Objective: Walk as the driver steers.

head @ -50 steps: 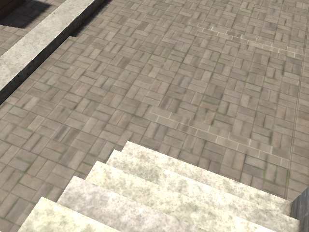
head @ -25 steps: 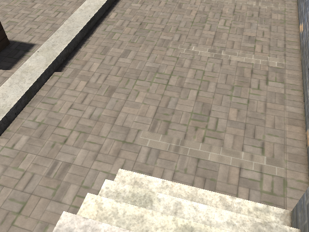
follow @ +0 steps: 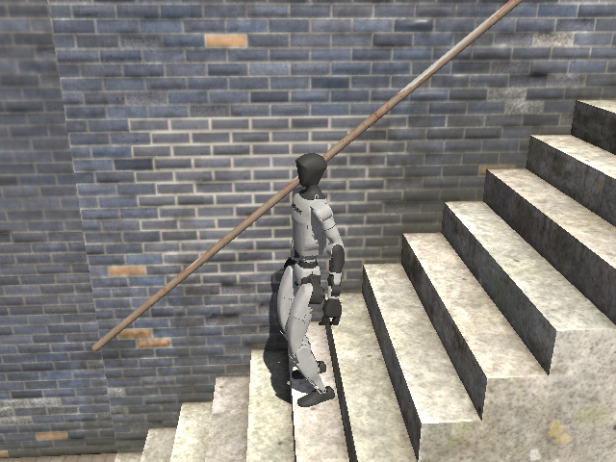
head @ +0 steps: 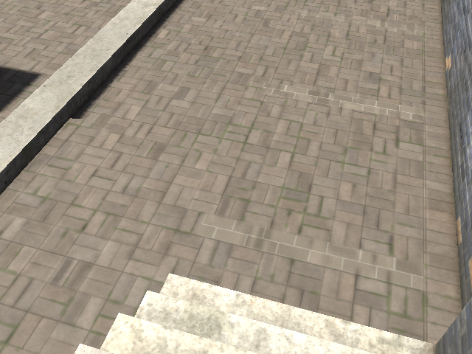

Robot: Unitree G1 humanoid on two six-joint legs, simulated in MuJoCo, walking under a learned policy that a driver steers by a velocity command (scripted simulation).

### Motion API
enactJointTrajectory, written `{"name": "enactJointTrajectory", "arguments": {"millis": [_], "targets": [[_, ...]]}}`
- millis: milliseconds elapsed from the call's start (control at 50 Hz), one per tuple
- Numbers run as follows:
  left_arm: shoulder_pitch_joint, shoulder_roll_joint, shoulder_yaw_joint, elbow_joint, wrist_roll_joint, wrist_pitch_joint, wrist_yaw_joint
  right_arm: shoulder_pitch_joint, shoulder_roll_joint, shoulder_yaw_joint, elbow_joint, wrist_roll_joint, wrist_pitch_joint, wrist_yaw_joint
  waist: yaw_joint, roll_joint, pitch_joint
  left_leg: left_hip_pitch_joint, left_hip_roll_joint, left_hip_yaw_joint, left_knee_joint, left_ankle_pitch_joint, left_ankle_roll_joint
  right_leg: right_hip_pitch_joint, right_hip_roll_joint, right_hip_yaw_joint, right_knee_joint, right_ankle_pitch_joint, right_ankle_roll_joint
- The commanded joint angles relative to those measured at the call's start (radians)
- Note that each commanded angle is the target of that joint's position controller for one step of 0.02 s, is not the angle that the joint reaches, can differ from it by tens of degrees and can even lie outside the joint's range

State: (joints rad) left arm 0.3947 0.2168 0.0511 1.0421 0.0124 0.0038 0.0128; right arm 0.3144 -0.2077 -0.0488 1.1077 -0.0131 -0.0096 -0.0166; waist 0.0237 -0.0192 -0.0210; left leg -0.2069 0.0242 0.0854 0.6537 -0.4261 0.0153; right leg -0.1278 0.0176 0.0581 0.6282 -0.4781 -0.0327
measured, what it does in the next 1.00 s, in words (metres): goes down: right foot 0.20 m lower, then left foot 0.20 m lower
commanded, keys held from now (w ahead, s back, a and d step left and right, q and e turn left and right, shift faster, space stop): w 0.78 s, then w+e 0.22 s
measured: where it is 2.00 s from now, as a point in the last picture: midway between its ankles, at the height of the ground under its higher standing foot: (269, 343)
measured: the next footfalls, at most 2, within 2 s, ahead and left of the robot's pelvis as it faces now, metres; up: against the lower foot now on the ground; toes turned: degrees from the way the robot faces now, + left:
right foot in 0.40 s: +0.21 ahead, -0.07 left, -0.20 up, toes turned -3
left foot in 0.94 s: +0.51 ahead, +0.13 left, -0.40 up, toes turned +1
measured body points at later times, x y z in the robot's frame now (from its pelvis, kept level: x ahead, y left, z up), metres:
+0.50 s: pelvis +0.18 -0.02 -0.20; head +0.17 -0.03 +0.25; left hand +0.18 +0.22 -0.35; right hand +0.14 -0.27 -0.36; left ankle +0.09 +0.13 -0.65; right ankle +0.17 -0.07 -0.92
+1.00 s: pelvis +0.44 +0.03 -0.37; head +0.43 +0.03 +0.08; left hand +0.32 +0.25 -0.52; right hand +0.47 -0.21 -0.52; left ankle +0.46 +0.13 -1.12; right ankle +0.26 -0.10 -0.83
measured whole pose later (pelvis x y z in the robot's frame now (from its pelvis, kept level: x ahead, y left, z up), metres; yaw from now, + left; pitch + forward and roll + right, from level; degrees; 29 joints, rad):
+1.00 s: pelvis +0.44 +0.03 -0.37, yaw -4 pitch -1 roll -2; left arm 0.56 0.18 0.01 1.16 0.07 -0.07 -0.12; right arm 0.27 -0.21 -0.03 1.01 -0.13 -0.06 0.09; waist 0.02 0.04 -0.02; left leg -0.19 0.04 0.05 0.38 -0.19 0.03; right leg -0.42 0.13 0.07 1.87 -0.73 -0.12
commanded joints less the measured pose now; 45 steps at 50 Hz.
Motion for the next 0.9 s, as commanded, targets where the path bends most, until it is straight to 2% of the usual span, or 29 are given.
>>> {"name": "enactJointTrajectory", "arguments": {"millis": [20, 40, 80, 140, 200, 240, 280, 340, 360, 380, 400, 420, 440, 460, 480, 500, 520, 540, 560, 600, 620, 660, 680, 740, 800, 820, 860, 880, 900], "targets": [[-0.063, 0.061, 0.017, -0.067, 0.006, -0.018, 0.015, 0.198, -0.127, -0.036, 0.042, -0.004, -0.018, 0.004, -0.096, 0.131, 0.083, 0.208, 0.084, -0.162, -0.087, 0.349, 0.12, -0.336, 0.024, -0.032, 0.186, 0.263, -0.082], [-0.128, 0.064, 0.018, -0.099, 0.014, -0.024, 0.022, 0.328, -0.178, -0.05, 0.076, -0.003, -0.019, 0.008, -0.167, 0.242, 0.077, 0.346, 0.215, -0.363, -0.158, 0.455, 0.204, -0.577, 0.058, -0.081, 0.388, -0.038, -0.056], [-0.248, 0.082, 0.025, -0.155, 0.026, -0.028, 0.022, 0.368, -0.175, -0.043, 0.085, 0.001, -0.028, 0.013, -0.183, 0.116, 0.163, 0.371, 0.336, -0.518, -0.195, 0.498, 0.29, -0.858, -0.008, 0.0, 0.525, -0.158, -0.035], [-0.112, 0.066, 0.033, -0.062, 0.034, -0.014, 0.006, 0.249, -0.124, -0.036, 0.037, -0.038, -0.031, 0.003, -0.087, 0.091, 0.13, 0.126, 0.285, -0.399, -0.124, 0.313, 0.243, -0.67, -0.07, -0.015, 0.552, 0.127, -0.021], [-0.182, 0.049, 0.034, -0.078, 0.019, -0.013, -0.018, 0.165, -0.037, 0.007, 0.002, -0.016, -0.063, -0.005, -0.04, 0.097, 0.116, -0.072, 0.182, -0.262, 0.024, 0.017, 0.147, -0.607, -0.046, 0.038, 0.364, 0.597, -0.027], [-0.179, -0.014, 0.004, -0.091, 0.027, -0.029, -0.062, 0.031, -0.077, -0.002, -0.036, 0.019, -0.086, -0.017, 0.032, 0.06, 0.097, -0.51, 0.09, -0.089, 0.024, -0.119, 0.101, -0.101, 0.014, -0.108, 0.146, 1.085, -0.022], [-0.228, -0.005, -0.005, -0.108, 0.015, -0.021, -0.068, 0.072, -0.107, -0.01, -0.034, 0.01, -0.083, -0.022, -0.009, 0.083, 0.137, -0.558, 0.106, -0.075, 0.086, -0.125, 0.105, 0.009, 0.027, -0.131, 0.098, 1.041, -0.007], [-0.14, 0.047, 0.009, -0.086, 0.0, -0.014, -0.029, 0.155, -0.076, -0.004, -0.009, -0.033, -0.052, -0.016, -0.031, 0.125, 0.156, -0.384, 0.107, -0.065, 0.385, 0.143, 0.114, 0.0, 0.037, -0.204, -0.002, 0.87, -0.022], [-0.005, 0.08, 0.024, -0.042, 0.007, -0.016, -0.019, 0.163, -0.103, -0.01, -0.004, -0.045, -0.034, -0.015, 0.016, 0.103, 0.109, -0.284, 0.088, -0.051, 0.579, 0.356, 0.122, 0.063, 0.034, -0.21, -0.086, 0.794, -0.038], [0.105, 0.108, 0.045, -0.017, 0.006, -0.009, -0.014, 0.16, -0.141, -0.036, 0.006, -0.033, -0.018, -0.03, 0.085, 0.099, 0.063, -0.169, 0.073, -0.095, 0.813, 0.507, 0.154, 0.094, -0.088, -0.065, -0.383, 0.71, -0.064], [0.218, 0.143, 0.063, 0.003, 0.01, -0.023, -0.016, 0.138, -0.111, -0.038, 0.012, -0.034, -0.009, -0.048, 0.161, -0.009, 0.067, -0.264, -0.017, -0.118, 1.254, 0.259, 0.166, 0.203, -0.158, -0.017, -0.519, 0.819, -0.117], [0.267, 0.158, 0.039, 0.024, 0.005, -0.042, -0.039, 0.156, 0.022, -0.015, -0.015, -0.018, -0.011, -0.038, 0.113, -0.164, 0.045, -0.656, -0.178, -0.116, 1.61, -0.494, 0.155, 0.397, -0.231, 0.009, -0.089, 1.363, -0.078], [0.256, 0.161, 0.014, 0.052, 0.003, -0.047, -0.061, 0.302, 0.035, -0.007, -0.068, 0.023, -0.021, -0.043, -0.045, -0.191, -0.002, -0.851, -0.112, -0.148, 1.505, -0.415, 0.177, 0.465, -0.331, 0.1, 0.134, 1.66, -0.025], [0.262, 0.142, 0.019, 0.062, -0.015, -0.046, -0.069, 0.287, -0.002, -0.008, -0.057, 0.031, -0.012, -0.053, -0.024, -0.155, -0.045, -0.922, -0.088, -0.123, 1.467, -0.344, 0.178, 0.418, -0.348, 0.136, 0.069, 1.35, -0.079], [0.26, 0.149, 0.022, 0.054, 0.001, -0.055, -0.069, 0.242, -0.034, -0.013, -0.042, 0.004, 0.003, -0.056, -0.007, -0.1, -0.01, -0.952, -0.043, -0.174, 1.401, -0.207, 0.176, 0.276, -0.342, 0.204, -0.01, 0.794, -0.181], [0.235, 0.171, 0.027, 0.05, 0.008, -0.063, -0.052, 0.145, -0.045, -0.016, -0.077, -0.029, 0.012, -0.047, -0.001, -0.175, 0.013, -1.02, -0.019, -0.178, 1.366, -0.18, 0.135, 0.172, -0.425, 0.412, -0.126, 0.353, -0.27], [0.204, 0.067, -0.01, 0.064, 0.011, -0.068, -0.041, 0.028, -0.057, -0.021, -0.087, -0.052, 0.02, -0.038, -0.015, -0.046, 0.129, -1.065, -0.005, -0.264, 1.272, 0.004, 0.092, 0.036, -0.389, 0.39, -0.131, 0.297, -0.229], [0.191, 0.054, -0.025, 0.058, 0.023, -0.083, -0.037, -0.014, -0.063, -0.023, -0.108, -0.045, 0.018, -0.028, -0.03, -0.039, 0.179, -1.021, 0.007, -0.27, 1.043, 0.153, 0.053, -0.099, -0.363, 0.372, -0.119, 0.275, -0.185], [0.143, -0.022, -0.056, 0.058, 0.014, -0.09, -0.018, -0.042, -0.037, -0.016, -0.103, -0.038, 0.022, -0.022, -0.083, 0.012, 0.233, -0.913, 0.014, -0.254, 0.85, 0.269, -0.003, -0.276, -0.308, 0.304, -0.107, 0.357, -0.151], [0.092, 0.049, -0.051, 0.031, 0.011, -0.095, 0.005, -0.031, 0.035, 0.01, -0.074, -0.06, 0.043, 0.006, -0.114, -0.056, 0.2, -0.568, 0.005, -0.146, 0.668, 0.553, -0.018, -0.535, -0.253, 0.244, -0.139, 0.386, -0.127], [0.082, 0.112, -0.033, 0.013, 0.005, -0.091, 0.005, 0.034, 0.01, -0.002, -0.041, -0.05, 0.047, 0.01, -0.136, -0.069, 0.153, -0.481, 0.003, -0.123, 0.658, 0.623, -0.008, -0.536, -0.243, 0.215, -0.132, 0.425, -0.127], [0.125, 0.057, -0.044, 0.026, -0.031, -0.105, 0.011, -0.096, -0.028, -0.015, -0.073, -0.026, 0.024, 0.025, -0.083, -0.064, 0.179, -0.613, 0.001, -0.171, 0.431, 0.874, 0.025, -0.365, -0.182, 0.203, -0.029, 0.167, -0.122], [0.099, 0.025, -0.051, 0.017, -0.043, -0.105, 0.018, -0.184, -0.029, -0.008, -0.103, -0.034, 0.009, 0.03, -0.075, -0.017, 0.179, -0.566, 0.013, -0.154, 0.254, 0.996, 0.018, -0.363, -0.154, 0.166, -0.002, 0.029, -0.123], [0.146, 0.024, -0.045, 0.021, -0.003, -0.082, 0.022, -0.294, -0.008, 0.0, -0.142, -0.032, -0.002, 0.043, 0.013, -0.018, 0.209, -0.443, -0.007, -0.097, 0.136, 0.976, 0.018, -0.367, -0.141, 0.162, 0.051, -0.015, -0.153], [0.234, 0.003, -0.046, 0.058, 0.023, -0.064, 0.022, -0.389, -0.006, 0.007, -0.222, 0.013, -0.02, 0.036, 0.118, -0.044, 0.282, -0.426, 0.01, -0.06, -0.127, 0.857, 0.02, -0.22, -0.128, 0.137, 0.167, 0.219, -0.165], [0.453, -0.005, -0.083, 0.187, 0.152, -0.099, -0.028, -0.32, 0.046, 0.063, -0.232, -0.144, -0.007, 0.123, 0.072, -0.105, 0.365, -0.467, 0.123, -0.197, -0.228, 0.831, 0.075, -0.26, -0.22, 0.282, 0.157, 0.135, -0.219], [0.207, 0.055, -0.062, 0.108, 0.136, -0.132, -0.07, -0.071, -0.04, 0.044, -0.178, -0.156, -0.011, 0.128, -0.071, 0.016, 0.249, -0.268, 0.105, -0.193, -0.074, 0.75, 0.074, -0.286, -0.218, 0.31, 0.348, 0.335, -0.239], [0.226, 0.064, -0.051, 0.104, 0.08, -0.127, -0.062, -0.08, -0.065, 0.034, -0.166, -0.118, -0.017, 0.126, -0.019, 0.118, 0.196, -0.212, 0.095, -0.131, -0.4, 0.636, 0.06, -0.156, -0.138, 0.234, 0.434, 0.272, -0.21], [0.207, 0.129, -0.04, 0.107, 0.086, -0.114, -0.078, -0.031, -0.073, 0.031, -0.143, -0.102, -0.025, 0.119, -0.041, 0.112, 0.148, -0.002, 0.048, -0.033, -0.46, 0.682, 0.046, -0.182, -0.072, 0.197, 0.551, 0.335, -0.21]]}}
Keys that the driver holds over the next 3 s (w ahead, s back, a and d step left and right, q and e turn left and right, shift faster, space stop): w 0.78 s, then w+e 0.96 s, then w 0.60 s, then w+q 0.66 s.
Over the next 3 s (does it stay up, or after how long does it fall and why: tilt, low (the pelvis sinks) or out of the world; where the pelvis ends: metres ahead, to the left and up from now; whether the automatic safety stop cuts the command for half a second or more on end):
stays up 1.46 -0.32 -1.19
